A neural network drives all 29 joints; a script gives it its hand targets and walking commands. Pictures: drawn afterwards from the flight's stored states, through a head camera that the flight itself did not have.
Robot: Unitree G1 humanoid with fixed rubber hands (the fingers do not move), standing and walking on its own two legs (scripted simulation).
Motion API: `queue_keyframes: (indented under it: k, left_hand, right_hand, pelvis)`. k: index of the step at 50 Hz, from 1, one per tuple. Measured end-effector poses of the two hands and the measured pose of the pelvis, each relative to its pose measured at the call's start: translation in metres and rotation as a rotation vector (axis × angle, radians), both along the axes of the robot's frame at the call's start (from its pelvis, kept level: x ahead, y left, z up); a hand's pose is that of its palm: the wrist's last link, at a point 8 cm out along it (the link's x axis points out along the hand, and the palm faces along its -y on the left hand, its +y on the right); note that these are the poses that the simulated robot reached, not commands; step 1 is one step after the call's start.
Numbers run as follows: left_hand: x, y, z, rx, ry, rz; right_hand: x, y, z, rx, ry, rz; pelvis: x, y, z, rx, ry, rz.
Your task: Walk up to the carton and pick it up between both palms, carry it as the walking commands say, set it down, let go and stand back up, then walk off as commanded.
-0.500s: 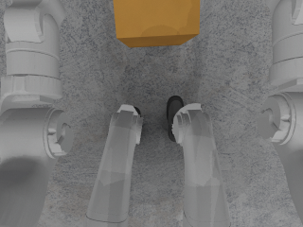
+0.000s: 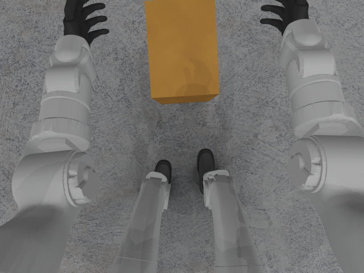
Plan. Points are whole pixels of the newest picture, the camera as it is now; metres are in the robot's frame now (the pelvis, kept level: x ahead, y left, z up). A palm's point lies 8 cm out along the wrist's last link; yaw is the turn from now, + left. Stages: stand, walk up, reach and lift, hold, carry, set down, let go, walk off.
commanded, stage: let go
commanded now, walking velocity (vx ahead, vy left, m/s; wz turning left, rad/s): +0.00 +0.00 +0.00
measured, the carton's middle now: (182, 60) +0.59 +0.02 -0.52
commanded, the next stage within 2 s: stand in 1.36 s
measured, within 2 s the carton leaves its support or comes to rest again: neither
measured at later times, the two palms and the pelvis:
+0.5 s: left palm (36, 89) +0.42 +0.23 -0.04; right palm (328, 81) +0.44 -0.20 -0.05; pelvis +0.08 +0.01 +0.07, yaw -1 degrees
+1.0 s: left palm out of the picture +0.28 +0.25 +0.04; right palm out of the picture +0.27 -0.22 +0.04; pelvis +0.11 +0.02 +0.11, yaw +0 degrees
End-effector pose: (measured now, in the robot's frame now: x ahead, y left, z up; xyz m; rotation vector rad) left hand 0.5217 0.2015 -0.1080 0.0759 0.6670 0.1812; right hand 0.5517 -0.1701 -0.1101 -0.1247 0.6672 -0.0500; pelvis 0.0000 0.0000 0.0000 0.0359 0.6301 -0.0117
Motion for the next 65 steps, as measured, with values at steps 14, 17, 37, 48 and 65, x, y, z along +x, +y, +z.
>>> queue_keyframes:
  k: [14, 17, 37, 48, 65]
  left_hand:
    - [-0.035, 0.013, 0.024, 0.065, 0.087, -0.110]
    - [-0.052, 0.018, 0.033, 0.066, 0.108, -0.132]
    - [-0.188, 0.048, 0.120, 0.032, 0.119, -0.096]
    - [-0.237, 0.045, 0.147, 0.044, 0.115, -0.132]
    - [-0.256, 0.044, 0.151, 0.045, 0.135, -0.147]
  right_hand:
    - [-0.053, -0.024, 0.020, -0.082, 0.047, -0.051]
    - [-0.071, -0.029, 0.031, -0.089, 0.062, -0.039]
    - [-0.192, -0.033, 0.119, -0.076, 0.095, -0.002]
    - [-0.272, -0.046, 0.145, -0.065, 0.119, -0.010]
    - [-0.289, -0.049, 0.157, -0.062, 0.106, -0.015]
  pelvis:
    - [0.045, 0.003, 0.042, -0.012, 0.008, -0.008]
    - [0.056, 0.004, 0.052, -0.015, -0.012, -0.009]
    - [0.108, 0.016, 0.099, -0.043, -0.327, 0.021]
    - [0.114, 0.020, 0.108, -0.054, -0.541, 0.013]
    - [0.103, 0.018, 0.105, -0.060, -0.714, 0.002]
